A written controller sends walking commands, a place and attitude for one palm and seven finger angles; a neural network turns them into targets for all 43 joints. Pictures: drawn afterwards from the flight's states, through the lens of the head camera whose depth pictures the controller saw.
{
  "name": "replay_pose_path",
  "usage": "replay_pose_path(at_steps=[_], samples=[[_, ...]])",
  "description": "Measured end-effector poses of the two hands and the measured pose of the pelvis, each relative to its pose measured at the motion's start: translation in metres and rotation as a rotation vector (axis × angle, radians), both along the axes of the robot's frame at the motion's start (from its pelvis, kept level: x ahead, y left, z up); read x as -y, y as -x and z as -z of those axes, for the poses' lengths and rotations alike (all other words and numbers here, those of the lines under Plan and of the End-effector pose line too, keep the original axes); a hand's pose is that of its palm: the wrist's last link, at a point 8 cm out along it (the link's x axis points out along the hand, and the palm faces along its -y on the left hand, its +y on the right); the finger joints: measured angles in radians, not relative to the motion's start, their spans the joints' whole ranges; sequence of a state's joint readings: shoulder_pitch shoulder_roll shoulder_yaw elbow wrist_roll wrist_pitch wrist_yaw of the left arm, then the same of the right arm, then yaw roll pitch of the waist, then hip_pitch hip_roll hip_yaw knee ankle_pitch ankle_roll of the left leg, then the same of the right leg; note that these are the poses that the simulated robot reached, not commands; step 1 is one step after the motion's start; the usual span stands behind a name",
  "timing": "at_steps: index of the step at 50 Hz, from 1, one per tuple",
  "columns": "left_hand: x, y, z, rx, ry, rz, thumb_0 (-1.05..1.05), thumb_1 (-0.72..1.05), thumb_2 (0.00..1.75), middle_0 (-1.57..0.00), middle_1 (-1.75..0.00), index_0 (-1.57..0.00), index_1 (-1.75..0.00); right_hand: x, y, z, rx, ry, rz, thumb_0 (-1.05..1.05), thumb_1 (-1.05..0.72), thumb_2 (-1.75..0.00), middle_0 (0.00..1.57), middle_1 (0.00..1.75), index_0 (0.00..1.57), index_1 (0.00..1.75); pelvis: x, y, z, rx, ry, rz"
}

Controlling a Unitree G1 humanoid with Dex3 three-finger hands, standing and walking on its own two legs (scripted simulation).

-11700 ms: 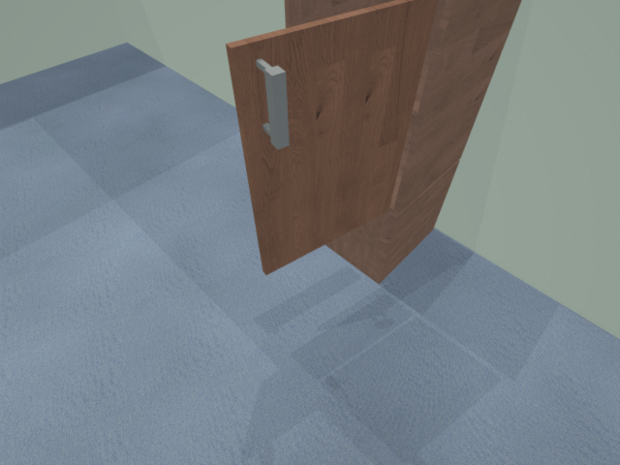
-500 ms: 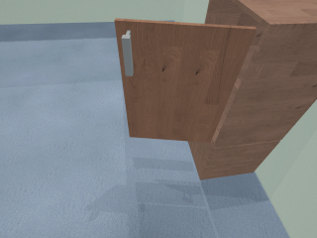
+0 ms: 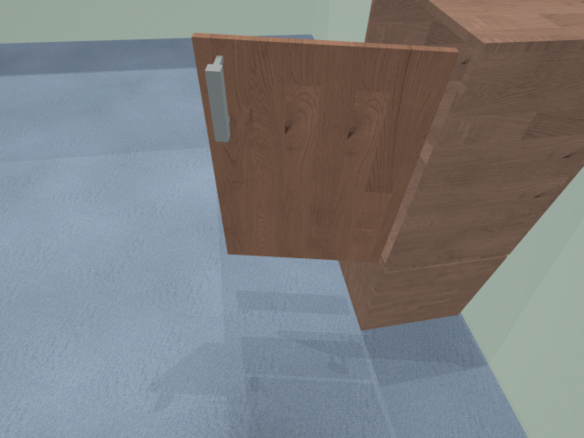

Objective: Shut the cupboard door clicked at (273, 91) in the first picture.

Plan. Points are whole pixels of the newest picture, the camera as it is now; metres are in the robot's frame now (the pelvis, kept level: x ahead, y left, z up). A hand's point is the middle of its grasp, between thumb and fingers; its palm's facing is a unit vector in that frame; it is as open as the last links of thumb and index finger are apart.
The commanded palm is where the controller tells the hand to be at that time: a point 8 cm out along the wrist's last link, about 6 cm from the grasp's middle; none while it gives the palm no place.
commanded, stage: shuffle to correct the standing spot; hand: left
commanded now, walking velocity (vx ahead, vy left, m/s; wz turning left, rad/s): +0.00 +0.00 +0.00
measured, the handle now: (220, 99) +0.61 +0.16 +0.15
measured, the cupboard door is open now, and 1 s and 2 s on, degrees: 77 77 77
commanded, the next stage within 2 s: come to a stop and stand still in 0.64 s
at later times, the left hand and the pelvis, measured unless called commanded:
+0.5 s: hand out of the picture -0.02 +0.12 -0.18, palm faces +0.12 -0.98 -0.15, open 7.4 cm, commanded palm none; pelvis +0.08 -0.02 -0.01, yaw +1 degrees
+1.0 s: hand (226, 365) +0.27 +0.13 -0.18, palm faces +0.04 -0.97 -0.24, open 7.3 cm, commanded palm none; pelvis +0.21 -0.06 -0.02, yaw +3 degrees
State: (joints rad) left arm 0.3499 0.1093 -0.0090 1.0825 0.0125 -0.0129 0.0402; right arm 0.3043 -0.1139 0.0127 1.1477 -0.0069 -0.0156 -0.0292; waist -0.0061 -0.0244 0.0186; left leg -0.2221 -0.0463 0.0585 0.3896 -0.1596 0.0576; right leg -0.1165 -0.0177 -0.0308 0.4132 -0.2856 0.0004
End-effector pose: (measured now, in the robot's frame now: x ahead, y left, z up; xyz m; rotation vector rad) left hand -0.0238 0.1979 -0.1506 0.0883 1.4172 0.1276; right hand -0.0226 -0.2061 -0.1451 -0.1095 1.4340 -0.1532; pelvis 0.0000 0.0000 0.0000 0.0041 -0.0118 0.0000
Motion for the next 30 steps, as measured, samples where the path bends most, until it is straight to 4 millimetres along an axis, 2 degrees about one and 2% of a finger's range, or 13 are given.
replay_pose_path(at_steps=[9, 14, 18, 22, 27, 30], samples=[[0.001, -0.003, 0.002, -0.016, -0.005, -0.004, 0.0, 0.9, 0.9, -0.2, -0.3, -0.19, -0.3, 0.003, -0.005, 0.003, -0.006, -0.005, 0.006, 0.01, -0.91, -0.89, 0.2, 0.3, 0.2, 0.3, 0.004, -0.011, 0.003, -0.001, -0.008, 0.003], [0.004, -0.003, 0.002, -0.044, -0.011, -0.019, 0.0, 0.91, 0.9, -0.2, -0.3, -0.19, -0.3, 0.011, -0.012, 0.007, -0.024, -0.01, 0.013, 0.01, -0.91, -0.89, 0.2, 0.3, 0.2, 0.3, 0.011, -0.025, 0.006, -0.017, -0.021, 0.004], [0.011, -0.004, 0.001, -0.067, -0.02, -0.047, 0.0, 0.91, 0.9, -0.2, -0.3, -0.19, -0.3, 0.02, -0.025, 0.011, -0.039, -0.012, 0.004, 0.01, -0.91, -0.89, 0.2, 0.3, 0.2, 0.3, 0.018, -0.04, 0.009, -0.031, -0.015, -0.002], [0.019, -0.003, 0.003, -0.102, -0.016, -0.091, 0.0, 0.9, 0.9, -0.2, -0.3, -0.19, -0.3, 0.028, -0.056, 0.011, -0.041, 0.0, -0.033, 0.01, -0.91, -0.89, 0.2, 0.3, 0.2, 0.3, 0.022, -0.062, 0.013, -0.037, 0.0, -0.019], [0.026, -0.001, 0.008, -0.195, 0.021, -0.112, 0.0, 0.9, 0.9, -0.2, -0.3, -0.19, -0.3, 0.035, -0.127, 0.009, 0.045, 0.052, -0.072, 0.02, -0.93, -0.89, 0.2, 0.3, 0.2, 0.3, 0.015, -0.093, 0.018, -0.025, -0.005, -0.019], [0.023, -0.015, 0.014, -0.245, 0.047, -0.089, 0.0, 0.9, 0.9, -0.2, -0.3, -0.19, -0.3, 0.038, -0.163, 0.009, 0.149, 0.088, -0.059, 0.02, -0.93, -0.89, 0.2, 0.3, 0.2, 0.3, 0.009, -0.111, 0.024, -0.008, -0.007, 0.004]])
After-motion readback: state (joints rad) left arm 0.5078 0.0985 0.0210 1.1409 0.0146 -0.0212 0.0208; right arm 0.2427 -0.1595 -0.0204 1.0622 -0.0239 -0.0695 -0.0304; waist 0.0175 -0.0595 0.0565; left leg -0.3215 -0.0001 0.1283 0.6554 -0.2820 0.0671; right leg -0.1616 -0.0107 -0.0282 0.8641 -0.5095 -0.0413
